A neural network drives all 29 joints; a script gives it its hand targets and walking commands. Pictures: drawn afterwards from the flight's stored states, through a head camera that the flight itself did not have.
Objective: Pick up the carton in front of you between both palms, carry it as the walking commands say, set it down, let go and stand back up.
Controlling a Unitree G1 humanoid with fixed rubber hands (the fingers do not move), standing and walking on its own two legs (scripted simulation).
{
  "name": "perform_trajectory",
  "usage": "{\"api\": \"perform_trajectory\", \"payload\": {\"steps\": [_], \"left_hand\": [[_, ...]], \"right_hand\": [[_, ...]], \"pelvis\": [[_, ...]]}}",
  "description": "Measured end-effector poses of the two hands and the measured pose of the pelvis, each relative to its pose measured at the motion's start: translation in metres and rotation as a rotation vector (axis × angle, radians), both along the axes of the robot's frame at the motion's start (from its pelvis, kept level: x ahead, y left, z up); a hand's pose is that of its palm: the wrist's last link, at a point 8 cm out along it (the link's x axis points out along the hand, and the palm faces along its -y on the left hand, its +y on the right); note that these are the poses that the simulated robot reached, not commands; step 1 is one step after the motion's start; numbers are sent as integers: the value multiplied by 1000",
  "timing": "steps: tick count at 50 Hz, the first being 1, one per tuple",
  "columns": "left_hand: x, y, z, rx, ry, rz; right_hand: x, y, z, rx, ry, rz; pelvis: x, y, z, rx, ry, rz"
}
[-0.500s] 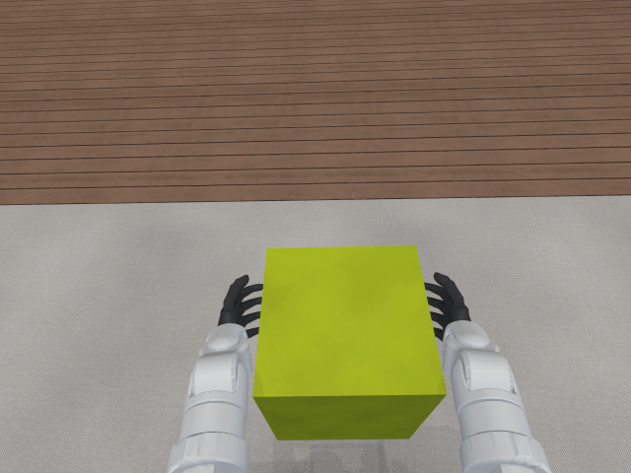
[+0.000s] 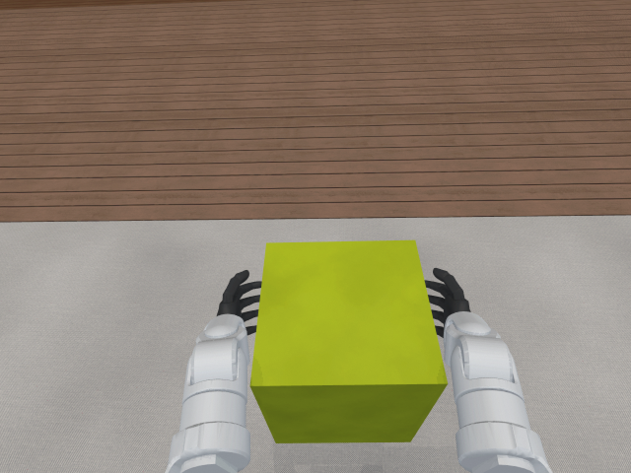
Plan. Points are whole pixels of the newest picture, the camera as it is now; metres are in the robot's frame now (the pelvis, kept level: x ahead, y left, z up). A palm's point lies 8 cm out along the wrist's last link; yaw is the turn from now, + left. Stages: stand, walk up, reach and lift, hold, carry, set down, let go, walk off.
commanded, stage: reach and lift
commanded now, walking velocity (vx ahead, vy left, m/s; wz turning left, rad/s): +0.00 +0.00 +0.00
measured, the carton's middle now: (341, 347) +0.31 +0.00 -0.04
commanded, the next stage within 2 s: hold in 0.66 s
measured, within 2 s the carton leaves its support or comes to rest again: neither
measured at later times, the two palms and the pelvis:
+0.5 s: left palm (231, 316) +0.31 +0.15 +0.04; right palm (455, 314) +0.31 -0.15 +0.04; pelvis +0.02 +0.00 +0.01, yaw +0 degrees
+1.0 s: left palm (224, 320) +0.29 +0.15 +0.06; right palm (460, 316) +0.29 -0.15 +0.05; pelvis +0.01 +0.00 +0.01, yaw +0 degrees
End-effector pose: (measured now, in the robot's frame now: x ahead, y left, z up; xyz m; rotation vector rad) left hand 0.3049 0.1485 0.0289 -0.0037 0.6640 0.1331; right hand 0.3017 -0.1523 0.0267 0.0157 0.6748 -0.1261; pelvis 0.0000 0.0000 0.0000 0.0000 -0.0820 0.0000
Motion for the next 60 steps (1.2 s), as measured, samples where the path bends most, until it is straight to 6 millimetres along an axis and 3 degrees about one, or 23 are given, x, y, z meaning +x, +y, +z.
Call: {"api": "perform_trajectory", "payload": {"steps": [25, 42, 60], "left_hand": [[6, 0, 11, 33, 6, -24], [-3, 2, 31, 30, -30, -18], [-7, 3, 30, 12, -16, -3]], "right_hand": [[6, 0, 11, -36, 5, 26], [-3, 2, 31, -34, -31, 24], [-5, 3, 30, -15, -17, 17]], "pelvis": [[22, -1, 7, -1, -12, 0], [18, 0, 9, -3, -45, -2], [7, -1, 5, -2, -18, 6]]}}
